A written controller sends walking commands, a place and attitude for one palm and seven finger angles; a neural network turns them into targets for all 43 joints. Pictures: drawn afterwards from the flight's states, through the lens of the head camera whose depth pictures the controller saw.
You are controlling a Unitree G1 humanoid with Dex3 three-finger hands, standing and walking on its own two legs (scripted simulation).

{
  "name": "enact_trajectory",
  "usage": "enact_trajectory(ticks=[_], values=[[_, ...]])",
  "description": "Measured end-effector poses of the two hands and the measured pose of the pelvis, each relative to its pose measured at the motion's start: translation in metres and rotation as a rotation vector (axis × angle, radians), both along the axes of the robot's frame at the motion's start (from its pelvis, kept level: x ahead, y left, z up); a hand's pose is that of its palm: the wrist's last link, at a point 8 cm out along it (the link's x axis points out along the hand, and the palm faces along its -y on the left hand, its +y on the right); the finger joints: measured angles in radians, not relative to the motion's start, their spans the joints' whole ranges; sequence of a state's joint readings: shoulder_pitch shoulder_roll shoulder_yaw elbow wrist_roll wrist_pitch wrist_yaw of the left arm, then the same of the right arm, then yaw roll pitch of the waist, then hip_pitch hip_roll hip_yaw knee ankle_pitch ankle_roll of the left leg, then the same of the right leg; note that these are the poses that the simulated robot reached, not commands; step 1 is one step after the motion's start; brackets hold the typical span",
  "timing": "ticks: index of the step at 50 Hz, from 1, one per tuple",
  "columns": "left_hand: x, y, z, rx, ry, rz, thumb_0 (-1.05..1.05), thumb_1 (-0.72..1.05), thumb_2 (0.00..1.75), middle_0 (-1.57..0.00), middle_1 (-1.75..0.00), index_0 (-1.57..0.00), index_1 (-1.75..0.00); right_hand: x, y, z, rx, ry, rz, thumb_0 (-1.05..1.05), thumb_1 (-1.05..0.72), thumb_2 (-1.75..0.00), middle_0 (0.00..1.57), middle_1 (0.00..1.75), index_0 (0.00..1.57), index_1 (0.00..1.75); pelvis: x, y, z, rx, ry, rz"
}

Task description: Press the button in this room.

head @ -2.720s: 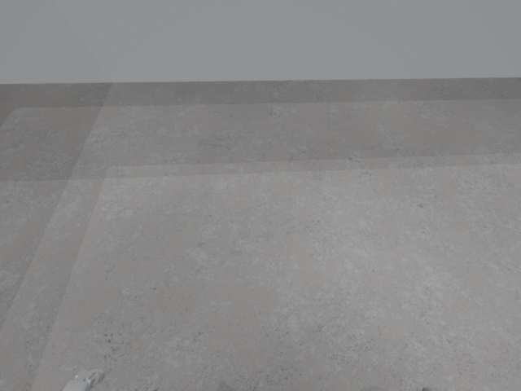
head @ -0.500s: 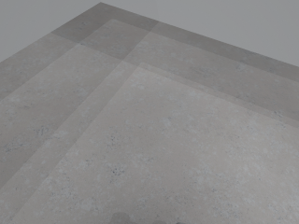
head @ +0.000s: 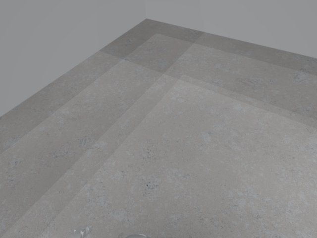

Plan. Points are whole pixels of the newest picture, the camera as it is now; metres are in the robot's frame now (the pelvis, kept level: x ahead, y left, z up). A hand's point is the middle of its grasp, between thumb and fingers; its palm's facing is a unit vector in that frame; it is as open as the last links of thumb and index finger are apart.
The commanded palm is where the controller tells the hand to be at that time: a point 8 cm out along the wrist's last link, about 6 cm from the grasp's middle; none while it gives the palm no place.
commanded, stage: turn or walk to find it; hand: left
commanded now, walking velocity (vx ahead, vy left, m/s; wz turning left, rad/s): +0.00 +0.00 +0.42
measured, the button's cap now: out of the picture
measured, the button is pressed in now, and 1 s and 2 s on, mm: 0 0 0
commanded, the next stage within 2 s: stand and wait in 1.00 s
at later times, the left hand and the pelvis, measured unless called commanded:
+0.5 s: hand out of the picture -0.07 +0.26 -0.19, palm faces +0.28 -0.93 -0.23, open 7.4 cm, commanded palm none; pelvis -0.03 +0.04 +0.00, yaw +13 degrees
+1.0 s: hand out of the picture -0.04 +0.21 -0.14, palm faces +0.42 -0.86 -0.29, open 7.4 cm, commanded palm none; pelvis -0.05 -0.01 +0.00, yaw +26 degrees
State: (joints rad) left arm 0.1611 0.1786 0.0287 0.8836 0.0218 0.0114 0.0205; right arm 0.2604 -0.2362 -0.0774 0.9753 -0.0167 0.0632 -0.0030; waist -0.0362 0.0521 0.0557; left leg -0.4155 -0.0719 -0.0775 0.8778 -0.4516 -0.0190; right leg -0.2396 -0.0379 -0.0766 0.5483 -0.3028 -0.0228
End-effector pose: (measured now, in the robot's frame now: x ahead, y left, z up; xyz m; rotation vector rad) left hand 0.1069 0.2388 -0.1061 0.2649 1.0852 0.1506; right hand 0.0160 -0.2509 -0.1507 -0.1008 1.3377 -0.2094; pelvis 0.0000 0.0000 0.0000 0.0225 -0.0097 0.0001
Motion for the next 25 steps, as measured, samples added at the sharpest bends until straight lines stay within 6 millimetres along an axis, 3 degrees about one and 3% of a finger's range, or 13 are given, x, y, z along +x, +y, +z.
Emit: enact_trajectory(ticks=[6, 12, 21, 25], values=[[-0.048, -0.006, 0.0, -0.013, 0.057, 0.091, 0.01, 0.91, 0.9, -0.21, -0.3, -0.2, -0.3, 0.006, -0.014, 0.006, -0.005, 0.021, 0.062, 0.0, -0.91, -0.9, 0.2, 0.3, 0.2, 0.3, -0.005, -0.007, 0.006, 0.008, -0.014, 0.066], [-0.098, 0.0, -0.013, -0.045, 0.122, 0.187, 0.01, 0.9, 0.9, -0.21, -0.3, -0.2, -0.3, 0.026, -0.007, 0.011, -0.03, 0.03, 0.15, 0.0, -0.91, -0.9, 0.2, 0.3, 0.2, 0.3, -0.012, -0.001, 0.005, 0.003, -0.014, 0.128], [-0.177, 0.044, -0.052, -0.099, 0.234, 0.341, 0.01, 0.9, 0.9, -0.21, -0.3, -0.2, -0.3, 0.088, 0.053, 0.022, -0.082, -0.122, 0.324, 0.0, -0.91, -0.9, 0.2, 0.3, 0.2, 0.3, -0.029, 0.035, -0.012, -0.02, -0.007, 0.214], [-0.193, 0.061, -0.049, -0.098, 0.265, 0.373, 0.01, 0.91, 0.9, -0.2, -0.3, -0.2, -0.3, 0.096, 0.078, 0.037, -0.081, -0.176, 0.364, 0.0, -0.91, -0.9, 0.2, 0.3, 0.2, 0.3, -0.035, 0.045, -0.003, -0.037, -0.011, 0.227]])
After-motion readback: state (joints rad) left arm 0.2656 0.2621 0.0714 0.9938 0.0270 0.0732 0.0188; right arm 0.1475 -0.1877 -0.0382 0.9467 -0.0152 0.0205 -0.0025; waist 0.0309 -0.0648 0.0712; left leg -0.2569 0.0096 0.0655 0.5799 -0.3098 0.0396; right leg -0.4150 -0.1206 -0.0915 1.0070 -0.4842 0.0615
